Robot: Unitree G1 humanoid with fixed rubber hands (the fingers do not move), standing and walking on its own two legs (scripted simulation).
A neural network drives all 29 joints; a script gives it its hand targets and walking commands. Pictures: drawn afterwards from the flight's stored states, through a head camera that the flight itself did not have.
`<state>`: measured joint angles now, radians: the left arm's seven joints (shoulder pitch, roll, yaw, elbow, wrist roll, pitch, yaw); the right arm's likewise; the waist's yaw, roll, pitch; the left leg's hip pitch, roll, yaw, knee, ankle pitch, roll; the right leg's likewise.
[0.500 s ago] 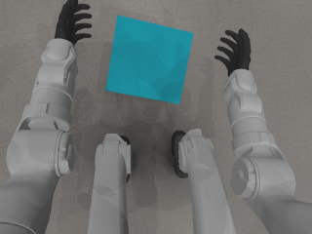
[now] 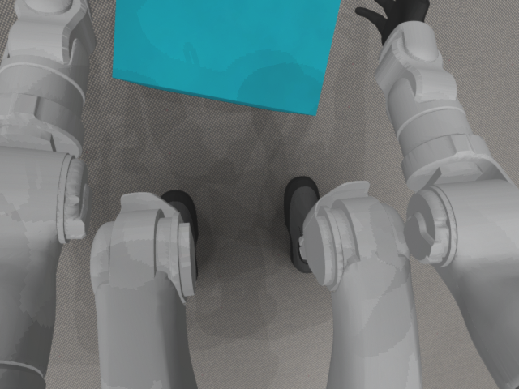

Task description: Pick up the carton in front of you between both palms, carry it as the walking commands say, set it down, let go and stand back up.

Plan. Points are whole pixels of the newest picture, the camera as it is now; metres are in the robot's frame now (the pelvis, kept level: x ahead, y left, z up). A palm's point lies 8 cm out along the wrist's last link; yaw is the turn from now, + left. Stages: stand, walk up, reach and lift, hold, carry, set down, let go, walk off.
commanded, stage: reach and lift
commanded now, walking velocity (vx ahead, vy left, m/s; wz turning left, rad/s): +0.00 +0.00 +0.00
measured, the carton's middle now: (228, 21) +0.52 +0.03 -0.25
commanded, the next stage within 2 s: none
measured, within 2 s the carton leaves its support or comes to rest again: leaves its support in 0.78 s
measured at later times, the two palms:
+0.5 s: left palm out of the picture +0.55 +0.18 -0.18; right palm (371, 13) +0.52 -0.13 -0.17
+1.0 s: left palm out of the picture +0.53 +0.19 -0.10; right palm (394, 2) +0.51 -0.11 -0.09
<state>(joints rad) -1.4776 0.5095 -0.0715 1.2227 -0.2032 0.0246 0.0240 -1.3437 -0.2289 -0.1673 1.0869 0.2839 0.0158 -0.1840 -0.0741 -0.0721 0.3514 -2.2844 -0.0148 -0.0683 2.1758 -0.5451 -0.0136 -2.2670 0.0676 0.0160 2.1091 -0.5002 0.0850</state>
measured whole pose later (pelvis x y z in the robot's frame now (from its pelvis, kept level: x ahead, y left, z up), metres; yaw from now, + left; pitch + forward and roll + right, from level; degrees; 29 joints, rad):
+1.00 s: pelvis +0.01 +0.00 +0.01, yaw +3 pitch +38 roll -3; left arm -1.27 0.28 0.04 0.95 -0.05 0.23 0.06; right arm -1.06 0.00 -0.41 0.71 0.09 0.18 -0.21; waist -0.04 -0.07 0.09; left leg -2.26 -0.08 -0.07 2.15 -0.56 -0.04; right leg -2.23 0.12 0.07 2.11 -0.55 0.13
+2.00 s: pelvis +0.07 +0.00 +0.28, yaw +6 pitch +28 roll -1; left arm -0.59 -0.05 0.31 0.69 0.19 0.30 0.04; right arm -0.53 0.15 -0.41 0.59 -0.16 0.28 -0.09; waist -0.02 -0.02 -0.24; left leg -1.25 -0.09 -0.12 1.22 -0.46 -0.03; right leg -1.23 0.10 0.13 1.21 -0.47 0.05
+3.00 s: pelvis +0.10 -0.01 +0.40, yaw +6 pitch -3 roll +0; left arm -0.34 -0.17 0.31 0.41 0.32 0.62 0.01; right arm -0.36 0.18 -0.34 0.41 -0.32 0.60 0.00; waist 0.00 -0.01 -0.01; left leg -0.19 -0.04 -0.14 0.45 -0.21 -0.02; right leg -0.18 0.04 0.15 0.46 -0.22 0.02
